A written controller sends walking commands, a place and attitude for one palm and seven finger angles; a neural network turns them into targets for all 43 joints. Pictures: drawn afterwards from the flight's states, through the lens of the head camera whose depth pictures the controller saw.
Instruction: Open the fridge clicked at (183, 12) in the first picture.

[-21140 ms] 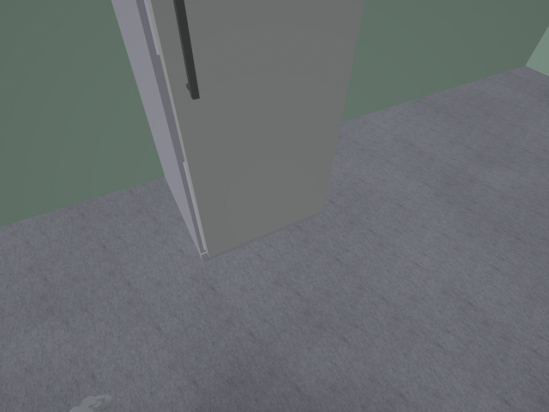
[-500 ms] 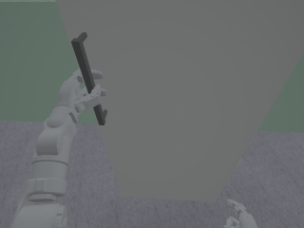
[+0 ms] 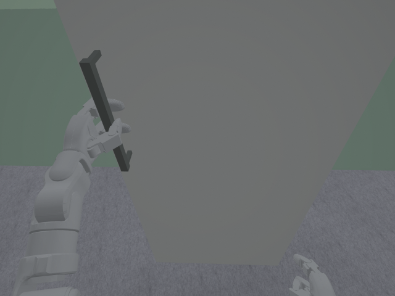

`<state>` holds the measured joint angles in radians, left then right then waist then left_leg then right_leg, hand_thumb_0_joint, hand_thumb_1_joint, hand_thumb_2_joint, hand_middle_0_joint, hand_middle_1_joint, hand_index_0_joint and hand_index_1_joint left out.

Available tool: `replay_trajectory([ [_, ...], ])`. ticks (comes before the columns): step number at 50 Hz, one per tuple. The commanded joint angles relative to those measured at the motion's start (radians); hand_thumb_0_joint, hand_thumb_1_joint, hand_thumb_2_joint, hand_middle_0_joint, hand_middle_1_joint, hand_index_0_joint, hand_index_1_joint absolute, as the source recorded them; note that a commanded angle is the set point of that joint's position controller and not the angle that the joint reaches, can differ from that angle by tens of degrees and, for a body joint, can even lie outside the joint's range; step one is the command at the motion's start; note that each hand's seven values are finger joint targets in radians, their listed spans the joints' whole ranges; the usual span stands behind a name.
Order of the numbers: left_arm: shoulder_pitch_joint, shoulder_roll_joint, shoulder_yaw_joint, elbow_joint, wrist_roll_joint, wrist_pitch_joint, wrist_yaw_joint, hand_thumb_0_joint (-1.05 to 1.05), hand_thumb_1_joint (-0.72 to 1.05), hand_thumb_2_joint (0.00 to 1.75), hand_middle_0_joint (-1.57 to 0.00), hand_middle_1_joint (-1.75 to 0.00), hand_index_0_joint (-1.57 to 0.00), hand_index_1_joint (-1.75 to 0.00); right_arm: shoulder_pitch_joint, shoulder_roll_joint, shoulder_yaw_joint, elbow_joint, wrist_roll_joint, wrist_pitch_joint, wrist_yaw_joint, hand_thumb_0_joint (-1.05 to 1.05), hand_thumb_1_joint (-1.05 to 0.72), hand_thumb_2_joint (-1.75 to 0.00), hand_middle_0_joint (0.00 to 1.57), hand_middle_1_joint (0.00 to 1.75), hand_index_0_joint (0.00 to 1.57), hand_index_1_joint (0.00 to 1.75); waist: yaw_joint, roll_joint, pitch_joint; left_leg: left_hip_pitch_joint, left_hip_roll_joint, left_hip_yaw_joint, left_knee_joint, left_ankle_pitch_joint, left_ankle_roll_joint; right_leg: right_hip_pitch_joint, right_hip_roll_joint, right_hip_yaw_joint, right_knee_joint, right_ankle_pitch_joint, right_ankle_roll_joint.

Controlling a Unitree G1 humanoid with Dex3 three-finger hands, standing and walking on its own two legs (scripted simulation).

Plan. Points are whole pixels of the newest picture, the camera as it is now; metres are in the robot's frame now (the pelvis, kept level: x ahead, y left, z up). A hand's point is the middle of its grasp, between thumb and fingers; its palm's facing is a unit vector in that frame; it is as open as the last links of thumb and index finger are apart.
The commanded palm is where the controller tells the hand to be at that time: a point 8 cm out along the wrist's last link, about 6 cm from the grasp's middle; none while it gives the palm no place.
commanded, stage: grip the handle and tug to test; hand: left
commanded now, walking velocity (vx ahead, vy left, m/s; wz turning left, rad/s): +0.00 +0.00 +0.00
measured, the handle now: (112, 119) +0.41 +0.20 +0.18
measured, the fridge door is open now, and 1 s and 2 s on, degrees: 0 3 11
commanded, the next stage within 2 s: pull the door a little, standing still in 0.06 s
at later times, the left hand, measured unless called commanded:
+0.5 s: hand (116, 138) +0.35 +0.17 +0.18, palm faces +0.05 -1.00 -0.04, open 5.8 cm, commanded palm +0.28 +0.22 +0.19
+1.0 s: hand (113, 144) +0.33 +0.18 +0.18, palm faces +0.05 -0.96 -0.28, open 6.2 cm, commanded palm +0.30 +0.23 +0.18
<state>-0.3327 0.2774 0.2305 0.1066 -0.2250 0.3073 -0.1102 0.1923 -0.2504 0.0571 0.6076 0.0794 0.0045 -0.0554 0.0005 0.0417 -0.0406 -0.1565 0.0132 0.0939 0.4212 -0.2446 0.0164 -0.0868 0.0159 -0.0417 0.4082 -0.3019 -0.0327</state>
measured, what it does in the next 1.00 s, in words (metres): shifts its weight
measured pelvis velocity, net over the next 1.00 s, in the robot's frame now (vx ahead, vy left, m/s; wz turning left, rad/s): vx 0.12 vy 0.02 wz -0.17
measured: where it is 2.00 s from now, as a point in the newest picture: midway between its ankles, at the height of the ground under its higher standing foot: outside the picture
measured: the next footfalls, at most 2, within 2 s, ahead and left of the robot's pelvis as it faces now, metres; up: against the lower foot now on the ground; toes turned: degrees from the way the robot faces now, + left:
right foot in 1.22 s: +0.27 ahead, -0.05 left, +0.00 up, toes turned -5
left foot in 1.58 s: +0.11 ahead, +0.10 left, +0.00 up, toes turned +10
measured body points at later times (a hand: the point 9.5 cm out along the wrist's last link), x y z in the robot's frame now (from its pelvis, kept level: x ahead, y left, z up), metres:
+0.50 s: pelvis +0.03 +0.00 +0.00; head +0.01 -0.02 +0.45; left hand +0.34 +0.23 +0.19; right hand +0.22 -0.22 -0.08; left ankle -0.01 +0.11 -0.74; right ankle -0.05 -0.09 -0.74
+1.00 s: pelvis +0.12 +0.02 +0.02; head +0.12 +0.01 +0.47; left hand +0.33 +0.23 +0.20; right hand +0.26 -0.23 -0.06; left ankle +0.01 +0.15 -0.70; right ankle -0.03 -0.07 -0.70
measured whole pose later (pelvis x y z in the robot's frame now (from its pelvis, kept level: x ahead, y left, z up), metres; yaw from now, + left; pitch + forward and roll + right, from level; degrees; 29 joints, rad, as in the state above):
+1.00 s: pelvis +0.12 +0.02 +0.02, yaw -10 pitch +3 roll -1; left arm 0.59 0.30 0.23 -0.73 -0.15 0.13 0.01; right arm 0.22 -0.25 0.05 0.52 0.01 -0.02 -0.01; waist 0.04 0.03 -0.08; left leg -0.15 -0.02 -0.04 0.58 -0.16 0.03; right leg -0.13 -0.01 -0.09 0.56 -0.15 0.01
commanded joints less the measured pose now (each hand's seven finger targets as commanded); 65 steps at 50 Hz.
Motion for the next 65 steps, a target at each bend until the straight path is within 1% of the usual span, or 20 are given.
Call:
replay_trajectory([
  [1, -0.199, 0.15, 0.038, -0.362, -0.023, -0.062, -0.038, 0.0, 0.9, 0.9, -0.45, -1.4, -0.45, -1.4, -0.157, -0.105, -0.045, -0.186, -0.003, -0.055, -0.002, 0.0, -0.9, -0.9, 0.2, 0.3, 0.2, 0.3, 0.051, -0.013, -0.289, 0.209, 0.003, -0.074, 0.024, 0.515, 0.028, 0.015, -0.006, 0.006, 0.006, 0.606, 0.015],
  [10, -0.277, 0.173, 0.051, -0.353, -0.028, -0.005, -0.037, 0.0, 0.9, 0.9, -0.45, -1.4, -0.45, -1.4, -0.158, -0.108, -0.043, -0.171, -0.004, -0.038, -0.014, 0.0, -0.9, -0.9, 0.2, 0.3, 0.2, 0.3, 0.029, -0.024, -0.246, 0.19, -0.006, -0.066, 0.033, 0.501, 0.03, -0.008, -0.002, 0.008, 0.001, 0.626, 0.019],
  [15, -0.147, 0.171, 0.068, -0.422, -0.029, 0.006, -0.036, 0.0, 0.9, 0.9, -0.45, -1.4, -0.45, -1.4, -0.157, -0.103, -0.045, -0.188, -0.007, -0.037, -0.008, 0.0, -0.9, -0.9, 0.2, 0.3, 0.2, 0.3, 0.05, -0.021, -0.304, 0.213, -0.003, -0.072, 0.047, 0.603, 0.03, 0.032, -0.009, 0.004, 0.025, 0.701, 0.02],
  [22, 0.074, 0.159, 0.081, -0.523, -0.045, 0.012, -0.056, 0.0, 0.9, 0.9, -0.45, -1.4, -0.45, -1.4, -0.174, -0.098, -0.039, -0.22, -0.009, -0.024, 0.004, 0.0, -0.9, -0.9, 0.2, 0.3, 0.2, 0.3, 0.069, -0.066, -0.293, 0.175, 0.0, -0.065, 0.043, 0.598, 0.034, 0.063, -0.017, 0.004, 0.038, 0.772, 0.032],
  [42, 0.977, 0.087, 0.119, -1.217, -0.112, 0.014, -0.042, 0.0, 0.9, 0.9, -0.45, -1.4, -0.45, -1.4, -0.176, -0.061, -0.038, -0.302, -0.017, -0.09, 0.063, 0.0, -0.9, -0.9, 0.2, 0.3, 0.2, 0.3, 0.116, 0.037, -0.225, 0.085, 0.011, -0.115, 0.095, 0.757, -0.006, 0.017, -0.025, -0.054, 0.105, 0.805, 0.038],
  [43, 0.994, 0.106, 0.137, -1.237, -0.108, 0.004, -0.032, 0.0, 0.9, 0.9, -0.45, -1.4, -0.45, -1.4, -0.178, -0.063, -0.043, -0.289, -0.016, -0.1, 0.063, 0.0, -0.9, -0.9, 0.2, 0.3, 0.2, 0.3, 0.116, 0.027, -0.208, 0.079, 0.012, -0.12, 0.098, 0.749, -0.012, 0.009, -0.018, -0.057, 0.097, 0.779, 0.03],
  [44, 0.397, 0.432, 0.293, -1.177, 0.104, -0.189, 0.117, 0.0, 0.9, 0.9, -0.45, -1.4, -0.45, -1.4, -0.078, -0.16, -0.051, -0.247, -0.058, -0.074, 0.03, 0.0, -0.9, -0.9, 0.2, 0.3, 0.2, 0.3, -0.016, 0.007, -0.009, 0.006, 0.002, -0.129, 0.144, 0.737, 0.034, -0.07, -0.016, 0.016, 0.042, 0.793, 0.054],
  [45, 0.654, 0.224, 0.209, -0.953, 0.102, -0.228, 0.16, 0.0, 0.9, 0.9, -0.45, -1.4, -0.45, -1.4, -0.052, -0.12, -0.067, -0.222, -0.07, -0.076, 0.027, 0.0, -0.9, -0.9, 0.2, 0.3, 0.2, 0.3, -0.017, -0.055, -0.006, 0.0, 0.009, -0.162, 0.17, 0.777, 0.028, -0.068, -0.043, -0.024, 0.065, 0.819, 0.038],
  [47, 0.877, 0.123, 0.087, -0.97, 0.123, -0.266, 0.166, 0.0, 0.9, 0.9, -0.45, -1.4, -0.45, -1.4, -0.066, -0.125, -0.067, -0.264, -0.075, -0.08, 0.033, 0.0, -0.9, -0.9, 0.2, 0.3, 0.2, 0.3, 0.011, -0.046, -0.007, -0.074, -0.014, -0.169, 0.173, 0.858, 0.019, 0.02, -0.021, -0.069, 0.129, 0.883, 0.044],
  [49, 0.827, 0.158, 0.091, -1.066, 0.122, -0.329, 0.175, 0.0, 0.9, 0.9, -0.45, -1.4, -0.45, -1.4, -0.036, -0.122, -0.077, -0.245, -0.088, -0.084, 0.029, 0.0, -0.9, -0.9, 0.2, 0.3, 0.2, 0.3, -0.024, 0.162, -0.02, 0.208, 0.033, -0.258, 0.031, 1.279, 0.026, -0.236, 0.051, -0.104, 0.318, 0.554, 0.068],
  [51, 0.816, 0.12, 0.04, -1.077, 0.145, -0.354, 0.189, 0.0, 0.9, 0.9, -0.45, -1.4, -0.45, -1.4, -0.042, -0.11, -0.094, -0.231, -0.128, -0.083, 0.058, 0.0, -0.9, -0.9, 0.2, 0.3, 0.2, 0.3, -0.03, 0.381, 0.001, 0.523, 0.123, -0.401, 0.036, 1.558, 0.008, -0.593, 0.115, -0.077, 0.427, -0.121, 0.041],
  [54, 0.809, 0.15, 0.09, -1.108, 0.155, -0.378, 0.221, 0.0, 0.9, 0.9, -0.45, -1.4, -0.45, -1.4, -0.022, -0.09, -0.111, -0.218, -0.119, -0.103, 0.06, 0.0, -0.9, -0.9, 0.2, 0.3, 0.2, 0.3, -0.038, 0.243, 0.011, 0.53, 0.11, -0.4, 0.062, 1.373, -0.006, -0.61, 0.109, -0.073, 0.329, -0.09, 0.02],
  [57, 0.881, 0.15, 0.116, -1.09, 0.129, -0.389, 0.23, 0.0, 0.9, 0.9, -0.45, -1.4, -0.45, -1.4, -0.054, -0.054, -0.105, -0.25, -0.08, -0.128, 0.035, 0.0, -0.9, -0.9, 0.2, 0.3, 0.2, 0.3, 0.007, 0.098, -0.056, 0.227, 0.065, -0.343, 0.173, 1.129, -0.061, -0.154, 0.065, -0.054, -0.057, 0.312, -0.006],
  [58, 0.878, 0.192, 0.146, -1.106, 0.117, -0.401, 0.234, 0.0, 0.9, 0.9, -0.45, -1.4, -0.45, -1.4, -0.081, -0.051, -0.098, -0.253, -0.069, -0.133, 0.017, 0.0, -0.9, -0.9, 0.2, 0.3, 0.2, 0.3, 0.039, 0.028, -0.087, 0.01, 0.039, -0.335, 0.254, 0.8, -0.074, 0.095, 0.006, 0.0, -0.153, 0.569, -0.028],
  [59, 0.853, 0.238, 0.187, -1.123, 0.114, -0.411, 0.248, 0.0, 0.9, 0.9, -0.45, -1.4, -0.45, -1.4, -0.106, -0.053, -0.097, -0.275, -0.057, -0.142, -0.009, 0.0, -0.9, -0.9, 0.2, 0.3, 0.2, 0.3, 0.065, -0.067, -0.146, -0.205, -0.024, -0.261, 0.397, 0.172, -0.046, 0.303, -0.156, 0.101, -0.077, 0.893, -0.067],
  [60, 0.805, 0.275, 0.229, -1.105, 0.126, -0.434, 0.262, 0.0, 0.9, 0.9, -0.45, -1.4, -0.45, -1.4, -0.117, -0.025, -0.095, -0.294, -0.062, -0.164, -0.038, 0.0, -0.9, -0.9, 0.2, 0.3, 0.2, 0.3, 0.082, -0.201, -0.208, -0.305, -0.068, -0.213, 0.607, -0.34, -0.029, 0.286, -0.351, 0.212, 0.036, 1.087, -0.109],
  [62, 0.813, 0.217, 0.206, -0.965, 0.143, -0.446, 0.277, 0.0, 0.9, 0.9, -0.45, -1.4, -0.45, -1.4, -0.088, 0.034, -0.053, -0.283, -0.085, -0.191, -0.066, 0.0, -0.9, -0.9, 0.2, 0.3, 0.2, 0.3, 0.108, -0.205, -0.108, -0.326, -0.089, -0.185, 0.713, -0.412, -0.01, 0.114, -0.318, 0.148, 0.016, 1.06, -0.07],
  [63, 0.844, 0.18, 0.183, -0.847, 0.146, -0.444, 0.268, 0.0, 0.9, 0.9, -0.45, -1.4, -0.45, -1.4, -0.073, 0.003, -0.06, -0.279, -0.097, -0.199, -0.06, 0.0, -0.9, -0.9, 0.2, 0.3, 0.2, 0.3, 0.081, -0.225, -0.05, -0.409, -0.063, -0.153, 0.749, -0.386, -0.012, 0.135, -0.327, 0.201, 0.051, 1.132, -0.091],
  [64, 0.754, 0.171, 0.173, -0.874, 0.165, -0.466, 0.264, 0.0, 0.9, 0.9, -0.45, -1.4, -0.45, -1.4, 0.0, -0.035, -0.088, -0.256, -0.079, -0.18, -0.04, 0.0, -0.9, -0.9, 0.2, 0.3, 0.2, 0.3, 0.035, -0.313, -0.128, -0.389, -0.023, -0.157, 0.863, -0.355, -0.03, 0.13, -0.367, 0.242, 0.06, 1.074, -0.107],
  [65, 0.679, 0.166, 0.158, -0.921, 0.175, -0.492, 0.259, 0.0, 0.9, 0.9, -0.45, -1.4, -0.45, -1.4, 0.002, -0.055, -0.107, -0.23, -0.076, -0.16, -0.028, 0.0, -0.9, -0.9, 0.2, 0.3, 0.2, 0.3, 0.01, -0.289, -0.212, -0.315, 0.001, -0.169, 0.9, -0.318, -0.038, 0.086, -0.382, 0.252, 0.04, 0.948, -0.115],
])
